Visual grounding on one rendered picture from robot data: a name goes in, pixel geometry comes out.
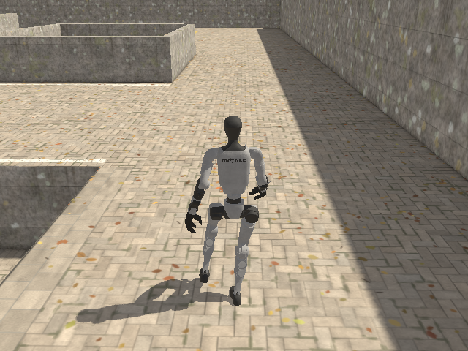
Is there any robot left hand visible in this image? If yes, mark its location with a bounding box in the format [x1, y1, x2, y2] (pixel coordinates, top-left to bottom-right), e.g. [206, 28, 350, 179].
[185, 212, 202, 234]

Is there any robot right hand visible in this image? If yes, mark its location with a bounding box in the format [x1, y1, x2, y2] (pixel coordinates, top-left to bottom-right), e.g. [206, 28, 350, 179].
[249, 186, 266, 200]

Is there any robot right forearm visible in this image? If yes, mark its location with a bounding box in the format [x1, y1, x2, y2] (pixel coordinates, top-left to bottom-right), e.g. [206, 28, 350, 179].
[258, 175, 268, 193]

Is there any robot right thigh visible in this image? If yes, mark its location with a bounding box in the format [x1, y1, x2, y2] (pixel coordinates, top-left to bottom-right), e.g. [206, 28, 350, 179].
[235, 205, 259, 259]

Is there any robot left thigh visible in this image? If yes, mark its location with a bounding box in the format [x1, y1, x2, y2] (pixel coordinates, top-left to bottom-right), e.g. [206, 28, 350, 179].
[208, 203, 224, 238]

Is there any robot thigh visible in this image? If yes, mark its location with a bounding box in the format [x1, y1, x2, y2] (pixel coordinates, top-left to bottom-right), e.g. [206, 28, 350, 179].
[235, 205, 259, 259]
[208, 203, 224, 238]

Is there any right robot upper arm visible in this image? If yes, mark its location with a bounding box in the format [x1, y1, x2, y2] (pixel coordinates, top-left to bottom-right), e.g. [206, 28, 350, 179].
[249, 147, 267, 186]

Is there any robot left forearm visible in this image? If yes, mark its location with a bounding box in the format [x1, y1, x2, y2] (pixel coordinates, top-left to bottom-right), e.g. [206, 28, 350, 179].
[188, 178, 205, 215]

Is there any left robot upper arm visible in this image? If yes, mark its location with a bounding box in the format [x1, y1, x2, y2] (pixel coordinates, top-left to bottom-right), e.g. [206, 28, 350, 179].
[198, 148, 218, 190]

